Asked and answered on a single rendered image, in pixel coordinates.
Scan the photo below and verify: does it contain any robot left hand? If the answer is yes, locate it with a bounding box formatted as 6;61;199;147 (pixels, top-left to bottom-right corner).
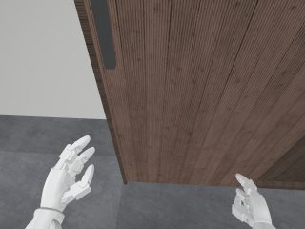
40;135;95;212

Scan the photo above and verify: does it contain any handle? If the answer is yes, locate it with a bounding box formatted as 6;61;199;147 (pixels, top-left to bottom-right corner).
90;0;117;70

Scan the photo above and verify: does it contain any wardrobe door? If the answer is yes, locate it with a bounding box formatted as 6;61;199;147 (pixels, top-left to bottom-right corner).
257;135;305;183
83;0;305;188

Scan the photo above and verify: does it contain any left robot forearm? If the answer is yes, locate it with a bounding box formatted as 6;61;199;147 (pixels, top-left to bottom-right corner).
25;207;65;229

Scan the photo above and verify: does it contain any robot right hand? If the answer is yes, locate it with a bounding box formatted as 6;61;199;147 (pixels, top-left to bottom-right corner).
232;173;272;228

